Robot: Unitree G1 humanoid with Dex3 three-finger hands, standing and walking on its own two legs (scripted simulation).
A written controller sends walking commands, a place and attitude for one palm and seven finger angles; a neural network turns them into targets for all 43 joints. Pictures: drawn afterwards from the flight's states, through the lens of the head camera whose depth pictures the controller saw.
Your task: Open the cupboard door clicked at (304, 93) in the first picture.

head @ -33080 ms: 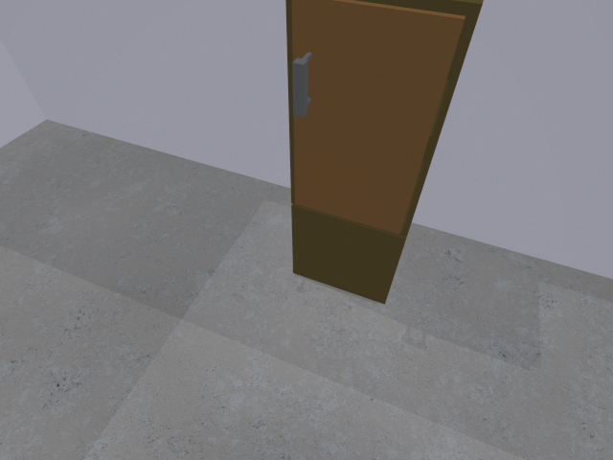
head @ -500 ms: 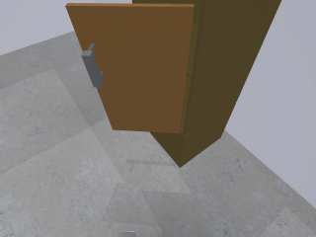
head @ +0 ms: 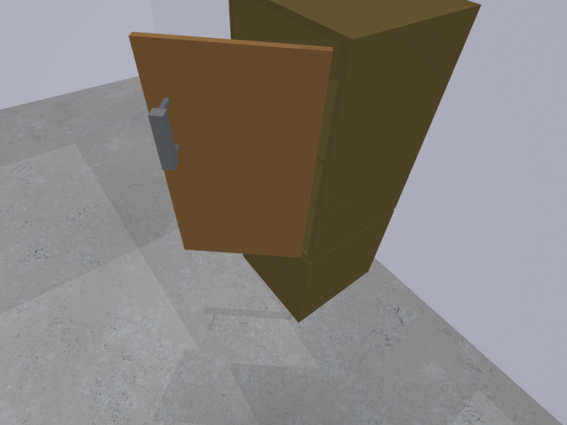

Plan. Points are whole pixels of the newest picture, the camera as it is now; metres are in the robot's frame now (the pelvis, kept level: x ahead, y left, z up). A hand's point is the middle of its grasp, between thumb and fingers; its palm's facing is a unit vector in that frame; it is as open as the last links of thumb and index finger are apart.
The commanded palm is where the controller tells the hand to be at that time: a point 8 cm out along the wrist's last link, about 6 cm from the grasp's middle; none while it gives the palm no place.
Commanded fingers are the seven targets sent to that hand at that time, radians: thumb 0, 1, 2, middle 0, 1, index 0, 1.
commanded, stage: look again from close up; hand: left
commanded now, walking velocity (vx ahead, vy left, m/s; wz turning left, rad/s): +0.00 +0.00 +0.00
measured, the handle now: (167, 133) +0.60 +0.26 +0.08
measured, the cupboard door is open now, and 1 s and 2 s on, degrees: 49 49 49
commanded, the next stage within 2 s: raise the hand with hooked fingers in 0.56 s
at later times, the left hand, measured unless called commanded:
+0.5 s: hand out of the picture +0.02 +0.20 -0.18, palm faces -0.01 -0.99 -0.16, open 7.4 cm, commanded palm none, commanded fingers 0.00 0.90 0.90 -0.20 -0.30 -0.20 -0.30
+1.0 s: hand (161, 344) +0.22 +0.18 +0.00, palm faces -0.04 -1.00 +0.00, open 8.1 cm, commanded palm +0.16 +0.26 -0.03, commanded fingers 0.00 0.48 0.72 -0.23 -0.57 -0.23 -0.57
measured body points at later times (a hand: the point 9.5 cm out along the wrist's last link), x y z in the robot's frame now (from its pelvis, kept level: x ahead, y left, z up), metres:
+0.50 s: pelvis +0.03 +0.03 +0.00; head +0.04 +0.05 +0.45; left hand +0.02 +0.25 -0.17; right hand +0.05 -0.20 -0.15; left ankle +0.03 +0.10 -0.74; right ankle -0.02 -0.09 -0.74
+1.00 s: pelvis +0.01 +0.02 -0.04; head +0.02 +0.02 +0.41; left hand +0.22 +0.24 +0.01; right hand +0.20 -0.22 -0.10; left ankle +0.04 +0.10 -0.74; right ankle +0.03 -0.06 -0.74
